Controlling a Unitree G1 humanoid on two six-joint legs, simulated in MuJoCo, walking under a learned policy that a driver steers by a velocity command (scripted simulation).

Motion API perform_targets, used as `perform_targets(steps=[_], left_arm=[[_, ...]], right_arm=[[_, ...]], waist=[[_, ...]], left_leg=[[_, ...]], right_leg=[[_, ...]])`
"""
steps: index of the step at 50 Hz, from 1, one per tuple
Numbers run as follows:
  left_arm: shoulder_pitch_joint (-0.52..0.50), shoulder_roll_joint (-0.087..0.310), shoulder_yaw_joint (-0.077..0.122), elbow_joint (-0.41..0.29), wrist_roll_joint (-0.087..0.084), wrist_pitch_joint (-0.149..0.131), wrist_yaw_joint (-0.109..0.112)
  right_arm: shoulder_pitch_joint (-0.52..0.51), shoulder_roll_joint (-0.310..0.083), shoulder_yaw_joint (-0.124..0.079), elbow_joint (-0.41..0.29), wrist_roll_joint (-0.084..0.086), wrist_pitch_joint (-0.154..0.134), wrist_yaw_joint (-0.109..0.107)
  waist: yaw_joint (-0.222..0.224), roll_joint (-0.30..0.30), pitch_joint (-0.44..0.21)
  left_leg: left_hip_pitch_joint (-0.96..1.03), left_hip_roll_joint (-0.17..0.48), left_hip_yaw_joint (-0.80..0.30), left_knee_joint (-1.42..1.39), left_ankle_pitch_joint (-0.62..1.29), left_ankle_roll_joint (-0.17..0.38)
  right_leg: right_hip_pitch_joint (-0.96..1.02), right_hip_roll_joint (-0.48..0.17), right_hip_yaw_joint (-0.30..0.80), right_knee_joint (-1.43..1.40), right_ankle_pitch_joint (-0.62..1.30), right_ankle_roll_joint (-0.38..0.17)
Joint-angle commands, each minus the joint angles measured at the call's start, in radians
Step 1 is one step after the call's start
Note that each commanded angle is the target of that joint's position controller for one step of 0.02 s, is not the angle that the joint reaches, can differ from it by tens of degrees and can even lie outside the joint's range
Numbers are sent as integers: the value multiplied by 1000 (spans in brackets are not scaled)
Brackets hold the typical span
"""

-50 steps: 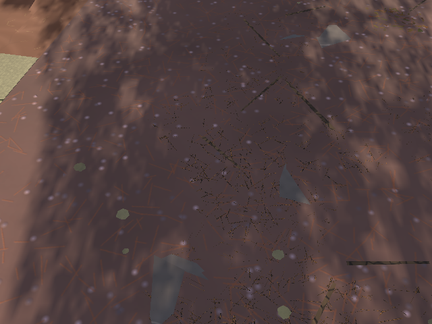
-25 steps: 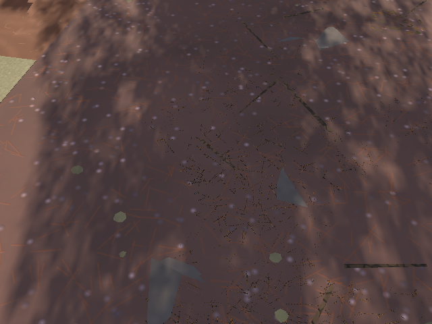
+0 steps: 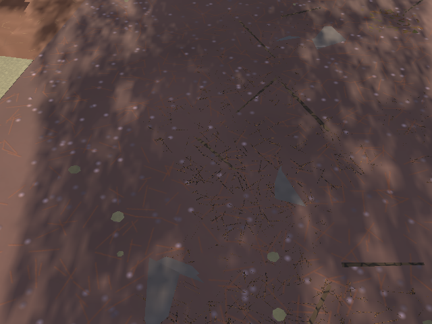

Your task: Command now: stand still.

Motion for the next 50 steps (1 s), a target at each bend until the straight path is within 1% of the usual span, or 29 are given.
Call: perform_targets(steps=[1, 2, 4, 5, 7, 9, 12, 14, 15, 16, 17, 18, 19, 21, 22, 25, 28, 31, 34, 36, 38, 39, 40, 41, 42, 43, 44, 46, 50], left_arm=[[72, 91, 14, -15, -1, -5, 2], [94, 85, 13, -5, -2, -4, 4], [95, 129, 30, -14, -14, 2, 10], [106, 147, 36, -23, -19, -1, 12], [148, 209, 60, -25, -30, -19, 10], [134, 198, 63, -39, -23, -39, 5], [61, 186, 64, -71, -39, -46, -8], [37, 188, 62, -88, -38, -44, -13], [-7, 146, 49, -111, -31, -52, -18], [4, 63, 30, -152, -28, -72, -15], [-27, 96, 39, -164, -49, -87, -17], [-51, 114, 43, -175, -65, -98, -26], [-55, 121, 46, -170, -59, -105, -30], [-65, 149, 65, -167, -35, -104, -34], [-61, 139, 67, -164, -33, -98, -40], [-144, 98, 58, -198, -26, -79, -46], [-304, 73, 40, -260, -27, -81, -52], [-396, 84, 34, -294, -34, -82, -66], [-432, 107, 37, -323, -37, -89, -83], [-355, 151, 57, -313, -35, -93, -87], [-61, 229, 100, -229, -38, -87, -76], [113, 309, 120, -193, -25, -80, -64], [155, 336, 118, -169, -10, -80, -75], [111, 241, 93, -173, -16, -84, -76], [12, 203, 81, -187, -20, -89, -73], [-81, 179, 71, -208, -15, -97, -75], [-128, 156, 65, -211, -3, -103, -79], [-138, 121, 55, -192, 6, -108, -85], [-65, 177, 64, -159, 0, -108, -58]], right_arm=[[21, -98, -12, -23, 0, -6, -3], [39, -87, -10, -13, 0, -5, -4], [44, -99, -16, -15, 10, -7, -5], [21, -99, -17, -29, 9, -16, -3], [-33, -60, -10, -66, 15, -50, 13], [-62, -64, -12, -90, 24, -79, 30], [3, -67, -19, -80, 38, -107, 44], [198, -89, -43, 2, 28, -104, 44], [340, -151, -64, 27, 23, -104, 39], [467, -270, -85, 33, 25, -109, 44], [410, -195, -55, 25, 7, -125, 48], [314, -145, -39, -8, 7, -137, 49], [243, -119, -26, -35, 5, -141, 55], [201, -88, -8, -56, 0, -133, 61], [224, -80, -4, -53, -2, -126, 58], [277, -118, -5, -51, -6, -115, 37], [281, -145, -8, -70, -6, -108, 22], [335, -159, -16, -63, 6, -107, 19], [342, -161, -24, -59, 15, -100, 18], [315, -188, -35, -70, 9, -91, 17], [282, -186, -34, -88, -2, -75, 20], [295, -143, -16, -116, -18, -77, 23], [441, 23, 24, -110, 0, -102, 40], [336, -91, -2, -117, 31, -133, 46], [223, -146, -17, -161, 53, -148, 46], [168, -153, -19, -174, 46, -154, 36], [153, -148, -30, -175, 30, -147, 27], [204, -106, -32, -170, 23, -118, 24], [90, -109, -39, -220, 10, -93, 19]], waist=[[0, -5, 11], [1, -11, -11], [6, -55, 39], [19, -78, 82], [42, -181, 136], [38, -167, 175], [-23, -128, 133], [-92, -91, 49], [-150, 74, 2], [-162, 340, -79], [-123, 219, -44], [-83, 136, 32], [-56, 83, 53], [-24, 61, 66], [-21, 77, 56], [-27, 59, 68], [-56, 60, 97], [-76, 71, 116], [-53, 75, 117], [8, 109, 36], [158, 127, -147], [194, -8, -292], [94, -292, -468], [127, -195, -379], [104, -151, -211], [67, -32, -142], [31, -4, -97], [-23, -47, -81], [-22, -42, 2]], left_leg=[[82, 23, -20, -58, 135, 36], [89, 8, -4, -53, 34, 36], [0, -42, 47, 18, -289, 47], [-80, -47, 54, 63, -359, 53], [-217, -32, 84, 255, -230, 57], [-318, 36, 31, 361, -249, 83], [-134, 27, 75, 93, -202, 103], [213, -45, 113, 7, -25, 77], [353, 106, -124, -106, -110, 126], [501, 348, -598, -288, -201, 281], [446, 405, -725, -323, -307, 322], [395, 381, -614, -314, -313, 290], [351, 331, -484, -322, -250, 251], [277, 250, -285, -342, -21, 193], [262, 223, -220, -347, 69, 181], [239, 205, -130, -368, 245, 196], [174, 180, -66, -400, 253, 190], [195, 199, -41, -417, 240, 191], [312, 241, -25, -364, 347, 174], [376, 253, -7, -241, 662, 151], [284, 194, 43, 117, 862, 106], [26, 125, 71, 457, 502, 79], [-306, -74, -27, 794, -309, 33], [-413, -31, -140, 908, -329, 61], [-478, 18, -101, 920, -246, 77], [-426, 75, -82, 870, -144, 81], [-370, 110, -71, 815, -91, 79], [-280, 146, -77, 743, -59, 81], [-389, 174, -53, 564, 44, 41]], right_leg=[[-118, -32, 29, -113, 103, -15], [-109, -26, 25, -123, 1, -20], [-143, -44, 74, -149, -324, -69], [-153, -92, 144, -189, -454, -104], [-107, -276, 393, -313, -563, -203], [-78, -355, 480, -337, -455, -244], [-94, -257, 289, -256, -249, -164], [-245, -156, 159, -99, -59, -121], [-361, -65, 38, 214, 68, -64], [-581, 57, -28, 550, -162, -14], [-674, 13, 99, 750, -228, -34], [-747, -43, 124, 818, -137, -67], [-745, -85, 108, 805, -34, -83], [-673, -131, 85, 689, 94, -81], [-637, -134, 66, 649, 120, -71], [-647, -130, 24, 520, 190, -26], [-581, -98, -12, 272, 310, -8], [-520, -67, -34, 143, 366, -17], [-510, -58, -18, 64, 337, -58], [-375, -12, -41, 59, 279, -92], [22, 29, -60, 69, 261, -145], [345, -183, 200, 89, 205, -208], [613, -407, 742, -103, -75, -373], [542, -366, 789, -206, -140, -318], [387, -341, 617, -218, -55, -272], [213, -312, 485, -241, 95, -251], [80, -279, 386, -261, 199, -239], [-34, -231, 284, -315, 225, -234], [-85, -223, 199, -391, 246, -253]])
Velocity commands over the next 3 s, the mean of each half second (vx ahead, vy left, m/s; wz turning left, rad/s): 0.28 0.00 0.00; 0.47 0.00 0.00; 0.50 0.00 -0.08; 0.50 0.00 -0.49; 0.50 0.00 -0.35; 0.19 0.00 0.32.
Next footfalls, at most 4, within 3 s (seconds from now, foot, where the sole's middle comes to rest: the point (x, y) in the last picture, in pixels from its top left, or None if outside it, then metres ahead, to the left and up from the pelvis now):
0.76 right None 0.48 -0.10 -0.77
1.32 left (185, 242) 0.79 0.14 -0.77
1.90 right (256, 180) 1.06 -0.13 -0.77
2.38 left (237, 119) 1.42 -0.07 -0.77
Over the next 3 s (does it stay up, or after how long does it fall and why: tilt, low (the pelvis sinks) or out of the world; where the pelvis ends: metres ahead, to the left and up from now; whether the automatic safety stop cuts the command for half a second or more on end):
stays up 1.40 -0.20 0.00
